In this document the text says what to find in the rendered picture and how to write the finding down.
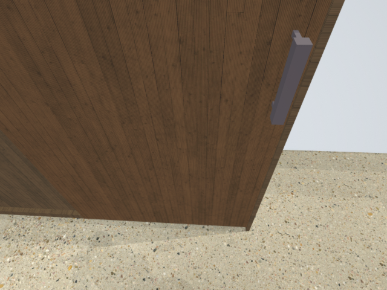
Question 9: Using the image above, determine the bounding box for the wardrobe door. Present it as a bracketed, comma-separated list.
[0, 0, 332, 227]
[0, 130, 75, 210]

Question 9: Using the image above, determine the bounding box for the handle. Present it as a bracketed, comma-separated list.
[270, 30, 313, 125]

